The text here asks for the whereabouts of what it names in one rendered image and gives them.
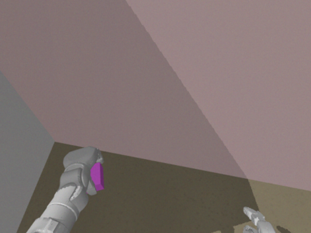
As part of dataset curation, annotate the right robot hand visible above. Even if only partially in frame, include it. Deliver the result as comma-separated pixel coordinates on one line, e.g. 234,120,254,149
243,207,276,233

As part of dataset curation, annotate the left robot hand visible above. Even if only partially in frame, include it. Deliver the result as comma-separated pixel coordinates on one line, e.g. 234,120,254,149
63,146,104,195

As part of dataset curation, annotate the left robot arm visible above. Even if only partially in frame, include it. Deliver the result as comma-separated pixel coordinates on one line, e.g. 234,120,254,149
26,162,90,233

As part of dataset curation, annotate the small box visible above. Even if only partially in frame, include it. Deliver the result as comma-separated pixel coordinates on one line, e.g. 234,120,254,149
87,162,104,194

